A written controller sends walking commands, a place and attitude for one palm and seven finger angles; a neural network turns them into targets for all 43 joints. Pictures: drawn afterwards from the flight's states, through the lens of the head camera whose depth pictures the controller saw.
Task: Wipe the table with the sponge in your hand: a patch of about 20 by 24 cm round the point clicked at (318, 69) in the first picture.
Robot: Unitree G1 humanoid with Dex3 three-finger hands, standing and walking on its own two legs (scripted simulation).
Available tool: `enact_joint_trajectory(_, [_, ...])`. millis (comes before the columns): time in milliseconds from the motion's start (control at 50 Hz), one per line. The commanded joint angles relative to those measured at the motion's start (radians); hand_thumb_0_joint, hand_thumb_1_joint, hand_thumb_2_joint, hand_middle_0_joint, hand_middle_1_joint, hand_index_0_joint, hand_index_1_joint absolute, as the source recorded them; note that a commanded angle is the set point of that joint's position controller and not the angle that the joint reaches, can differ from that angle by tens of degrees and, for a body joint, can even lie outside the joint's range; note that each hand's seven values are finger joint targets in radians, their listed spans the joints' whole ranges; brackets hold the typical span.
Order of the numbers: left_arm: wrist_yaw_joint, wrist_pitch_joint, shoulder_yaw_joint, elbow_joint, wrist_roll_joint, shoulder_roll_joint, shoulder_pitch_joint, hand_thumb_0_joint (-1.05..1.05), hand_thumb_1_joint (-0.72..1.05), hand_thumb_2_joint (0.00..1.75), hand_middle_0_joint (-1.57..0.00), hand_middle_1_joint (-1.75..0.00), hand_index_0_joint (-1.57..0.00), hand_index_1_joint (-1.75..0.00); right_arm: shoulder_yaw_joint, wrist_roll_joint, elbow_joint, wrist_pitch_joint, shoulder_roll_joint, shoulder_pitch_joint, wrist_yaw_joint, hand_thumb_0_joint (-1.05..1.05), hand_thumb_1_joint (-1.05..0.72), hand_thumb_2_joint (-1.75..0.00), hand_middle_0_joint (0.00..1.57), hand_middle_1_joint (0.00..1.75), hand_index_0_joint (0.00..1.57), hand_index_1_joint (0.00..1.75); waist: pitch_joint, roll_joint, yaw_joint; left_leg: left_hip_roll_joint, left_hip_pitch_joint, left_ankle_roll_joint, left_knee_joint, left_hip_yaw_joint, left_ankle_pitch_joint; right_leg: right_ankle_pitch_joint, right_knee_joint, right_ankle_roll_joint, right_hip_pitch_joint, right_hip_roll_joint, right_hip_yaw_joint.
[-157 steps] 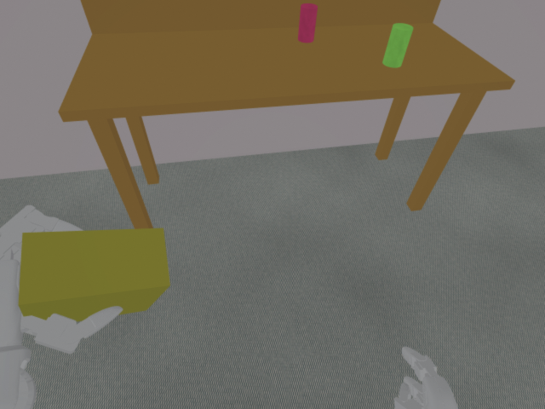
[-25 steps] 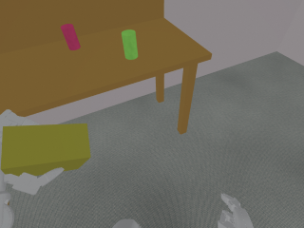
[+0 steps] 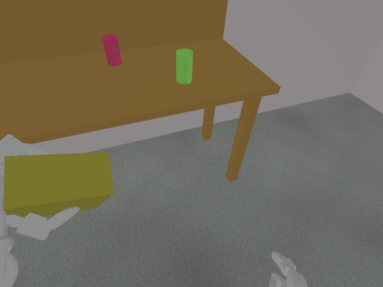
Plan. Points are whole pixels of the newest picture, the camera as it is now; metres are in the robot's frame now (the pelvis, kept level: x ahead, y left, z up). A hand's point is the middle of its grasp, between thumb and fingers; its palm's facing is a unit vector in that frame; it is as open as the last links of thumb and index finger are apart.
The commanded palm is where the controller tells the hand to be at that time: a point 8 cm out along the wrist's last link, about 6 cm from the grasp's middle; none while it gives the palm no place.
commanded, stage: take the last steps up to it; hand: left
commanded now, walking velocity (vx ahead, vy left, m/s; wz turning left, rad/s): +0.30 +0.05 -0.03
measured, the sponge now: (74, 185) +0.23 +0.21 +0.16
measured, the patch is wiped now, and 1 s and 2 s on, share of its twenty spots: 0.00 0.00 0.00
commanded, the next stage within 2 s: come to a stop and stand still in 1.64 s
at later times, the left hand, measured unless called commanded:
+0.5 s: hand (81, 154) +0.29 +0.22 +0.17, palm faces +0.37 -0.80 -0.47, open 10.7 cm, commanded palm +0.24 +0.27 +0.18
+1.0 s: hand (93, 116) +0.39 +0.24 +0.17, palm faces +0.42 -0.76 -0.49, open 10.7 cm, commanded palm +0.34 +0.27 +0.18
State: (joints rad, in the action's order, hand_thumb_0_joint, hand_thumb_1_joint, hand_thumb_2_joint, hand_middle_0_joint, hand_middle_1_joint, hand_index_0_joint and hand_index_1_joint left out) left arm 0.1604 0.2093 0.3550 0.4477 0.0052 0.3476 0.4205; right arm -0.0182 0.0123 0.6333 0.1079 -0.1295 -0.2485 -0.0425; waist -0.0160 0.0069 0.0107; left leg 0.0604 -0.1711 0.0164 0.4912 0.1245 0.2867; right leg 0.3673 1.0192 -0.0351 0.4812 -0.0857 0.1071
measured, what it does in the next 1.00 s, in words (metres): walks ahead: right foot, then left foot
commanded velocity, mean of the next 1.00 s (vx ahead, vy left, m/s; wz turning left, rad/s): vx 0.30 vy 0.06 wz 0.03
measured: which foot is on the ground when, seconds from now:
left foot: down 0.00-0.18, up 0.20-0.54, down 0.56-1.00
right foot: up 0.00-0.14, down 0.16-0.58, up 0.60-0.98, down 1.00-1.00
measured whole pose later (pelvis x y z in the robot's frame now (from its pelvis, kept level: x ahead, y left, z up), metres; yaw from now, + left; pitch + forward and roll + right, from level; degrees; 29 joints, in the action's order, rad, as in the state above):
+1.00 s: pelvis +0.18 -0.01 -0.01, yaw +0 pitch +0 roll +1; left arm 0.15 0.19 0.38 0.48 -0.01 0.39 0.48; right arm -0.04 0.00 0.63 0.10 -0.13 -0.23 -0.05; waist 0.04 -0.03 0.03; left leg 0.08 -0.21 -0.02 0.55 0.15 0.33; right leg 0.30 0.55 -0.03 0.30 -0.04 0.17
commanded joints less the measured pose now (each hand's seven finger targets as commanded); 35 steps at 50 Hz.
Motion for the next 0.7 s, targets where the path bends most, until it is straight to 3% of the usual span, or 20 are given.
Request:
enact_joint_trajectory(0, [-0.005, 0.066, 0.042, 0.223, -0.007, 0.131, -0.1, 0.0, 0.1, 1.3, -1.2, -1.6, -1.2, -1.6, 0.061, -0.012, -0.133, 0.058, -0.183, 0.107, -0.021, 0.0, -0.9, -0.9, 0.2, 0.3, 0.2, 0.3, 0.064, -0.208, -0.014, 0.234, -0.124, 0.147, -0.304, -0.172, 0.089, -0.01, -0.172, -0.009, -0.041, 0.004, 0.026])
enact_joint_trajectory(60, [0.003, 0.062, 0.076, 0.226, -0.008, 0.166, -0.129, 0.0, 0.1, 1.3, -1.2, -1.6, -1.2, -1.6, 0.053, -0.021, -0.132, 0.058, -0.176, 0.119, -0.032, 0.0, -0.9, -0.9, 0.2, 0.3, 0.2, 0.3, 0.023, -0.202, -0.007, 0.227, -0.095, 0.131, -0.239, -0.155, 0.08, 0.012, -0.338, -0.011, -0.148, 0.039, 0.067])
enact_joint_trajectory(100, [0.01, 0.055, 0.092, 0.213, -0.008, 0.176, -0.122, 0.0, 0.1, 1.3, -1.2, -1.6, -1.2, -1.6, 0.054, -0.021, -0.128, 0.05, -0.177, 0.122, -0.033, 0.0, -0.9, -0.9, 0.2, 0.3, 0.2, 0.3, -0.033, -0.16, 0.001, 0.194, -0.088, 0.097, -0.096, -0.118, 0.065, -0.042, -0.512, 0.0, -0.287, 0.064, 0.091])
enact_joint_trajectory(120, [0.012, 0.053, 0.093, 0.21, -0.004, 0.178, -0.12, 0.0, 0.1, 1.3, -1.2, -1.6, -1.2, -1.6, 0.056, -0.018, -0.126, 0.045, -0.172, 0.121, -0.032, 0.0, -0.9, -0.9, 0.2, 0.3, 0.2, 0.3, -0.063, -0.093, 0.002, 0.156, -0.117, 0.078, 0.031, -0.083, 0.042, -0.073, -0.584, 0.019, -0.371, 0.042, 0.048])
enact_joint_trajectory(140, [0.013, 0.052, 0.092, 0.212, 0.002, 0.183, -0.118, 0.0, 0.1, 1.3, -1.2, -1.6, -1.2, -1.6, 0.056, -0.014, -0.131, 0.038, -0.154, 0.114, -0.027, 0.0, -0.9, -0.9, 0.2, 0.3, 0.2, 0.3, -0.1, 0.045, -0.004, 0.086, -0.223, 0.051, 0.255, -0.016, 0.059, -0.032, -0.65, 0.085, -0.458, -0.09, -0.147])
enact_joint_trajectory(160, [0.018, 0.05, 0.131, 0.212, -0.004, 0.239, -0.111, 0.0, 0.1, 1.3, -1.2, -1.6, -1.2, -1.6, 0.05, -0.01, -0.147, 0.034, -0.134, 0.144, -0.026, 0.0, -0.9, -0.9, 0.2, 0.3, 0.2, 0.3, -0.093, 0.286, 0.006, -0.031, -0.451, 0.003, 0.523, 0.011, 0.235, -0.112, -0.744, 0.193, -0.558, -0.304, -0.537])
enact_joint_trajectory(180, [0.021, 0.056, 0.151, 0.22, -0.015, 0.25, -0.122, 0.0, 0.1, 1.3, -1.2, -1.6, -1.2, -1.6, 0.054, -0.017, -0.145, 0.036, -0.157, 0.165, -0.025, 0.0, -0.9, -0.9, 0.2, 0.3, 0.2, 0.3, -0.067, 0.223, 0.015, -0.023, -0.533, -0.018, 0.697, -0.089, 0.265, -0.188, -0.772, 0.248, -0.543, -0.398, -0.621])
enact_joint_trajectory(200, [0.011, 0.065, 0.134, 0.216, -0.022, 0.22, -0.123, 0.0, 0.1, 1.3, -1.2, -1.6, -1.2, -1.6, 0.074, -0.013, -0.124, 0.036, -0.166, 0.127, -0.015, 0.0, -0.9, -0.9, 0.2, 0.3, 0.2, 0.3, -0.089, 0.18, -0.007, 0.007, -0.508, -0.026, 0.76, -0.161, 0.182, -0.106, -0.769, 0.233, -0.502, -0.366, -0.574])
enact_joint_trajectory(240, [0.004, 0.072, 0.168, 0.218, -0.024, 0.231, -0.028, 0.0, 0.1, 1.3, -1.2, -1.6, -1.2, -1.6, 0.065, -0.009, -0.123, 0.007, -0.16, 0.147, -0.008, 0.0, -0.9, -0.9, 0.2, 0.3, 0.2, 0.3, -0.064, 0.08, -0.001, 0.04, -0.515, -0.04, 0.753, -0.161, 0.121, -0.181, -0.739, 0.229, -0.464, -0.318, -0.426])
enact_joint_trajectory(280, [0.004, 0.091, 0.17, 0.225, -0.02, 0.215, 0.027, 0.0, 0.1, 1.3, -1.2, -1.6, -1.2, -1.6, 0.057, -0.011, -0.126, -0.009, -0.156, 0.151, -0.007, 0.0, -0.9, -0.9, 0.2, 0.3, 0.2, 0.3, -0.049, 0.081, -0.011, 0.051, -0.482, -0.047, 0.669, -0.123, 0.07, -0.326, -0.732, 0.196, -0.414, -0.277, -0.24])
enact_joint_trajectory(340, [0.01, 0.101, 0.179, 0.26, -0.024, 0.216, 0.045, 0.0, 0.1, 1.3, -1.2, -1.6, -1.2, -1.6, 0.064, -0.013, -0.148, -0.016, -0.157, 0.154, -0.01, 0.0, -0.9, -0.9, 0.2, 0.3, 0.2, 0.3, -0.073, 0.133, -0.012, 0.048, -0.364, -0.042, 0.409, -0.053, 0.032, -0.403, -0.71, 0.171, -0.394, -0.232, -0.129])
enact_joint_trajectory(420, [0.031, 0.088, 0.167, 0.309, -0.027, 0.202, 0.064, 0.0, 0.1, 1.3, -1.2, -1.6, -1.2, -1.6, 0.076, -0.017, -0.179, 0.003, -0.155, 0.129, -0.012, 0.0, -0.9, -0.9, 0.2, 0.3, 0.2, 0.3, -0.092, 0.121, 0.02, 0.001, -0.267, -0.024, 0.183, 0.036, 0.027, -0.418, -0.676, 0.183, -0.432, -0.228, -0.158])
enact_joint_trajectory(500, [0.041, 0.076, 0.136, 0.327, -0.026, 0.186, 0.007, 0.0, 0.1, 1.3, -1.2, -1.6, -1.2, -1.6, 0.092, -0.017, -0.186, 0.009, -0.173, 0.097, -0.028, 0.0, -0.9, -0.9, 0.2, 0.3, 0.2, 0.3, -0.103, 0.094, -0.008, -0.024, -0.029, -0.018, -0.028, 0.072, -0.103, -0.265, -0.558, 0.122, -0.348, -0.163, -0.102])
enact_joint_trajectory(520, [0.042, 0.081, 0.136, 0.329, -0.025, 0.188, -0.009, 0.0, 0.1, 1.3, -1.2, -1.6, -1.2, -1.6, 0.098, -0.013, -0.185, 0.009, -0.184, 0.084, -0.036, 0.0, -0.9, -0.9, 0.2, 0.3, 0.2, 0.3, -0.113, 0.004, -0.022, -0.005, 0.063, -0.002, -0.069, 0.046, -0.108, -0.278, -0.442, 0.096, -0.297, -0.131, -0.072])
enact_joint_trajectory(540, [0.039, 0.085, 0.108, 0.345, -0.025, 0.164, -0.027, 0.0, 0.1, 1.3, -1.2, -1.6, -1.2, -1.6, 0.109, -0.007, -0.193, 0.01, -0.215, 0.084, -0.039, 0.0, -0.9, -0.9, 0.2, 0.3, 0.2, 0.3, -0.121, -0.196, -0.033, 0.127, 0.172, 0.049, -0.117, -0.152, -0.092, -0.113, -0.236, 0.055, -0.15, -0.051, -0.01])
enact_joint_trajectory(560, [0.041, 0.095, 0.109, 0.357, -0.023, 0.172, -0.042, 0.0, 0.1, 1.3, -1.2, -1.6, -1.2, -1.6, 0.105, -0.004, -0.197, 0.011, -0.217, 0.086, -0.032, 0.0, -0.9, -0.9, 0.2, 0.3, 0.2, 0.3, -0.114, -0.357, -0.027, 0.326, 0.253, 0.159, -0.168, -0.453, -0.261, 0.251, -0.004, 0.02, 0.055, 0.044, 0.017])
enact_joint_trajectory(580, [0.035, 0.101, 0.109, 0.31, -0.004, 0.203, -0.075, 0.0, 0.1, 1.3, -1.2, -1.6, -1.2, -1.6, 0.09, -0.006, -0.196, 0.02, -0.199, 0.1, -0.021, 0.0, -0.9, -0.9, 0.2, 0.3, 0.2, 0.3, -0.071, -0.287, -0.025, 0.374, 0.16, 0.206, -0.221, -0.524, -0.186, 0.279, 0.144, 0.036, 0.101, 0.043, -0.048])
enact_joint_trajectory(620, [0.024, 0.089, 0.122, 0.275, -0.009, 0.213, -0.097, 0.0, 0.1, 1.3, -1.2, -1.6, -1.2, -1.6, 0.083, -0.008, -0.165, 0.028, -0.188, 0.107, -0.018, 0.0, -0.9, -0.9, 0.2, 0.3, 0.2, 0.3, -0.001, -0.24, -0.028, 0.357, 0.039, 0.223, -0.243, -0.476, -0.045, 0.179, 0.184, 0.025, 0.145, -0.025, -0.096])
enact_joint_trajectory(640, [0.02, 0.09, 0.132, 0.312, -0.01, 0.226, -0.105, 0.0, 0.1, 1.3, -1.2, -1.6, -1.2, -1.6, 0.089, 0.002, -0.151, 0.036, -0.185, 0.103, -0.015, 0.0, -0.9, -0.9, 0.2, 0.3, 0.2, 0.3, -0.015, -0.213, -0.012, 0.32, 0.081, 0.209, -0.222, -0.381, -0.082, 0.111, 0.163, 0.016, 0.165, -0.027, -0.084])
enact_joint_trajectory(680, [0.014, 0.089, 0.094, 0.35, -0.016, 0.168, -0.06, 0.0, 0.1, 1.3, -1.2, -1.6, -1.2, -1.6, 0.084, 0.001, -0.152, 0.047, -0.18, 0.095, -0.011, 0.0, -0.9, -0.9, 0.2, 0.3, 0.2, 0.3, -0.029, -0.221, -0.01, 0.26, 0.054, 0.172, -0.217, -0.265, -0.127, 0.05, 0.121, 0.009, 0.139, -0.022, -0.049])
